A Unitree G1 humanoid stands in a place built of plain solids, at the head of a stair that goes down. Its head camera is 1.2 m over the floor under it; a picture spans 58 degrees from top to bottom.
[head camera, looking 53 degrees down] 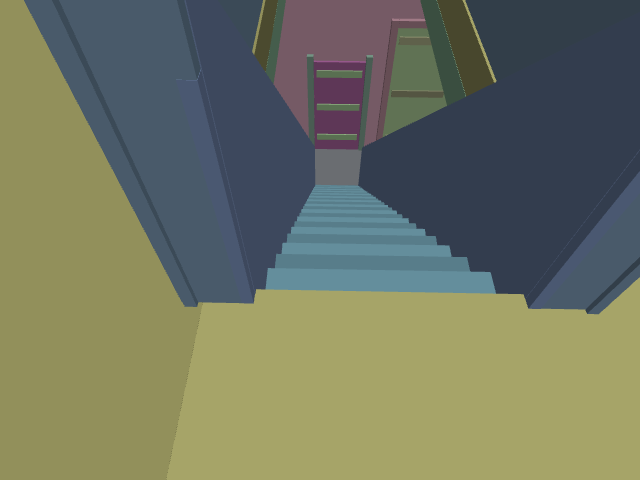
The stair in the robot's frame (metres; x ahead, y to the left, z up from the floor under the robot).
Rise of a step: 0.19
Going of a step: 0.21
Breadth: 0.93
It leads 1 degrees to the right of straight ahead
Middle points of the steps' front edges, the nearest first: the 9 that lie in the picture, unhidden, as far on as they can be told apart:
0.70 -0.22 0.00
0.90 -0.22 -0.19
1.11 -0.23 -0.38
1.31 -0.23 -0.57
1.52 -0.24 -0.77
1.72 -0.24 -0.96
1.93 -0.25 -1.15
2.13 -0.25 -1.34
2.34 -0.25 -1.53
